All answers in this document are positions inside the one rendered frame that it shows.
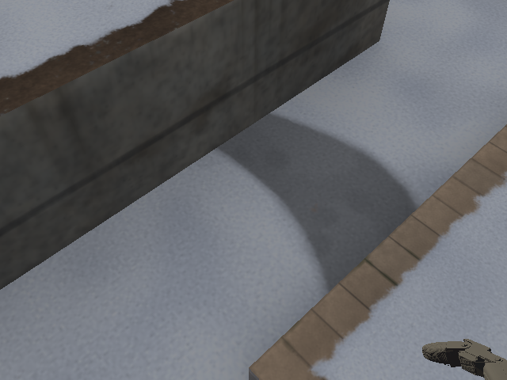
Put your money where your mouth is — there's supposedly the right robot hand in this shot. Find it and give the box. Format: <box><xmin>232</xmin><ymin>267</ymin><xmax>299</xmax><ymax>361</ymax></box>
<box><xmin>422</xmin><ymin>339</ymin><xmax>507</xmax><ymax>380</ymax></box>

